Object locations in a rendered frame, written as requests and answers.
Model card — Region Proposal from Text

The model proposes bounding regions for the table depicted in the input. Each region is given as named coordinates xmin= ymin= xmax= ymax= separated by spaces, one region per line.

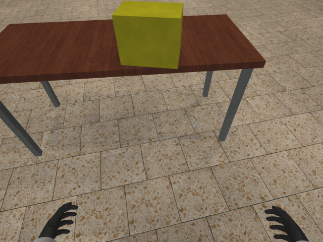
xmin=0 ymin=14 xmax=266 ymax=156

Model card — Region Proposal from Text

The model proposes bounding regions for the right robot hand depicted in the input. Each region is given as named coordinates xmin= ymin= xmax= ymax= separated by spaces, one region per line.
xmin=264 ymin=206 xmax=309 ymax=242

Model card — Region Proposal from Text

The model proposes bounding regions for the left robot hand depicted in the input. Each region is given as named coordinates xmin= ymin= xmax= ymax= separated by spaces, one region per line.
xmin=39 ymin=202 xmax=78 ymax=239

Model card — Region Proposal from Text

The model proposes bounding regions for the carton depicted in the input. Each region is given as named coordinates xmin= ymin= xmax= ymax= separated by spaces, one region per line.
xmin=112 ymin=1 xmax=184 ymax=69

